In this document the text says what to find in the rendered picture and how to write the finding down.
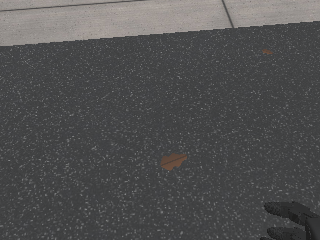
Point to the right robot hand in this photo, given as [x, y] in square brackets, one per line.
[297, 213]

